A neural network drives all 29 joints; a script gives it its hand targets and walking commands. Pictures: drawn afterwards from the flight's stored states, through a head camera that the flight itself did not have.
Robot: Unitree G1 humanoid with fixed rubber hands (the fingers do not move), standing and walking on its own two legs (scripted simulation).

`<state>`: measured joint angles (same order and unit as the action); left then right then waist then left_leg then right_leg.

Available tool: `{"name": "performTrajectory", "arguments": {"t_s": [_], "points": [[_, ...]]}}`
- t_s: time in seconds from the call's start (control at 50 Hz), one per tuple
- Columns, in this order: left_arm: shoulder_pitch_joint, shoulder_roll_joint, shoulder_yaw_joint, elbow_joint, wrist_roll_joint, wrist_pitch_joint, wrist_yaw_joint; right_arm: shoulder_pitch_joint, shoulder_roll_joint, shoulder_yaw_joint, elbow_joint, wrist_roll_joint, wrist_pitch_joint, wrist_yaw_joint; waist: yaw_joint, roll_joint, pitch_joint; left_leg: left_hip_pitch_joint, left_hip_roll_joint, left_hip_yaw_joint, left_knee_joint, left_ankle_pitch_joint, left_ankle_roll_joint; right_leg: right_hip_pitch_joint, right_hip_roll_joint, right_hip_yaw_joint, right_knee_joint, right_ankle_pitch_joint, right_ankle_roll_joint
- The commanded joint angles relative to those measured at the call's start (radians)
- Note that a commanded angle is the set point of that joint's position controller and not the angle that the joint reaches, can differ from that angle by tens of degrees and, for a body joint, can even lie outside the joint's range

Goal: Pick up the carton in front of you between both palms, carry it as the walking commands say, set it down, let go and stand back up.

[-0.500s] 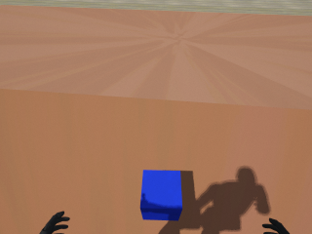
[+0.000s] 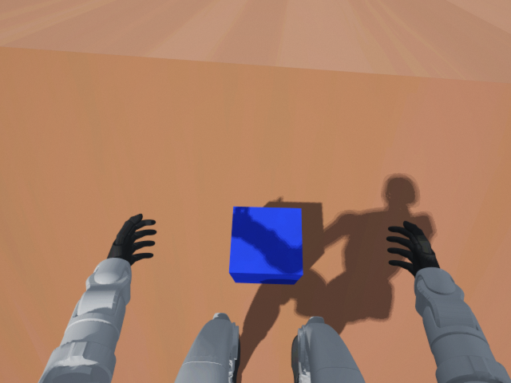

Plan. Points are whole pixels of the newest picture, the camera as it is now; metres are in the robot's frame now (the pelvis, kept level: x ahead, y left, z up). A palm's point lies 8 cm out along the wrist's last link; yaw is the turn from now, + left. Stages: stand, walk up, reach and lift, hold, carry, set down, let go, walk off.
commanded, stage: reach and lift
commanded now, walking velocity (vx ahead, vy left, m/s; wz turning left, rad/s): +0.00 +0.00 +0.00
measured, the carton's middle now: (265, 248) +0.42 +0.01 -0.59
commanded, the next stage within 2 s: none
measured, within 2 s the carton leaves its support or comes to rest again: neither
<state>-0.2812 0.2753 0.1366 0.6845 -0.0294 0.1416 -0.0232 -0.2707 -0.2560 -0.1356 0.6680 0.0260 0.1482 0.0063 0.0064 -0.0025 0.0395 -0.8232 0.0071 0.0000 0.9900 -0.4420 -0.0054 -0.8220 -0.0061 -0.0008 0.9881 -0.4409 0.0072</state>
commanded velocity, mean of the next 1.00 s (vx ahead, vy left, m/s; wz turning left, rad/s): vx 0.00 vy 0.00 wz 0.00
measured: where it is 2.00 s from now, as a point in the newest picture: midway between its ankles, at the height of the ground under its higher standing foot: (265, 382)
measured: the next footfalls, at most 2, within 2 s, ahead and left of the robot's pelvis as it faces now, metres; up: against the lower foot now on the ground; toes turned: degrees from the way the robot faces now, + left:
none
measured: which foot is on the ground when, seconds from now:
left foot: down 0.00-1.00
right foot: down 0.00-1.00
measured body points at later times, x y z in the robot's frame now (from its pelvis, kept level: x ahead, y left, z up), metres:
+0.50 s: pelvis -0.08 +0.00 -0.08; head +0.22 +0.01 +0.26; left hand +0.45 +0.20 -0.17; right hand +0.45 -0.19 -0.17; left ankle +0.02 +0.12 -0.68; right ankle +0.02 -0.12 -0.68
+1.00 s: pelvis -0.08 +0.00 -0.25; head +0.27 +0.00 +0.04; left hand +0.43 +0.21 -0.41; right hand +0.43 -0.19 -0.42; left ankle +0.02 +0.12 -0.68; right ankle +0.02 -0.12 -0.68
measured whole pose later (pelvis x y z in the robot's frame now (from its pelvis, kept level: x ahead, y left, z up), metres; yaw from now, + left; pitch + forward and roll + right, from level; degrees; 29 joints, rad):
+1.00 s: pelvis -0.08 +0.00 -0.25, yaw +0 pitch +49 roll +0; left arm -1.10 0.32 0.15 0.88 -0.18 0.05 0.10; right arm -1.09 -0.29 -0.14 0.86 0.17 0.06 -0.12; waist 0.01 0.00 0.02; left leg -2.18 0.00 -0.01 1.87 -0.54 -0.01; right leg -2.18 0.01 0.01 1.87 -0.54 0.02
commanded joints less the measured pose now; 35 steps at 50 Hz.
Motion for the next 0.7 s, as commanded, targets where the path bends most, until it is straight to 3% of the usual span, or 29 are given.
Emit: {"name": "performTrajectory", "arguments": {"t_s": [0.0,0.12,0.26,0.32,0.42,0.52,0.68], "points": [[-0.17,0.114,0.038,-0.042,-0.022,-0.03,0.015,-0.165,-0.103,-0.036,-0.041,0.022,-0.028,-0.019,-0.002,0.0,-0.576,0.099,-0.055,-0.019,0.002,0.623,-0.03,0.148,0.057,0.029,0.012,0.647,0.036],[-0.49,0.132,0.063,-0.011,-0.046,-0.03,0.032,-0.494,-0.118,-0.061,-0.004,0.046,-0.031,-0.039,0.0,0.012,-0.739,-0.008,-0.052,-0.013,0.036,0.493,-0.026,-0.019,0.053,0.013,0.038,0.476,0.031],[-0.913,0.135,0.09,0.116,-0.053,0.009,0.042,-0.92,-0.13,-0.087,0.111,0.059,0.011,-0.051,-0.002,0.009,-0.816,-0.183,-0.05,0.017,0.036,0.131,-0.027,-0.205,0.053,-0.017,0.044,0.116,0.024],[-1.05,0.141,0.111,0.173,-0.039,0.027,0.046,-1.052,-0.133,-0.111,0.172,0.043,0.028,-0.055,-0.005,0.011,-0.892,-0.216,-0.054,0.029,0.051,0.071,-0.027,-0.242,0.059,-0.031,0.061,0.054,0.025],[-1.097,0.129,0.166,0.216,0.019,0.012,0.055,-1.091,-0.125,-0.163,0.22,-0.017,0.012,-0.061,-0.002,0.012,-1.031,-0.208,-0.066,0.039,0.065,0.148,-0.029,-0.26,0.068,-0.04,0.074,0.118,0.024],[-1.053,0.078,0.214,0.223,0.076,-0.052,0.048,-1.059,-0.069,-0.212,0.214,-0.07,-0.054,-0.052,0.006,0.001,-0.995,-0.314,-0.07,0.027,0.131,0.267,-0.029,-0.379,0.076,-0.034,0.133,0.228,0.028],[-0.948,0.039,0.184,0.221,0.051,-0.129,0.063,-0.947,-0.039,-0.198,0.218,-0.057,-0.129,-0.065,0.006,-0.001,-1.009,-0.572,-0.063,0.003,0.392,0.433,-0.033,-0.636,0.074,-0.011,0.393,0.387,0.036]]}}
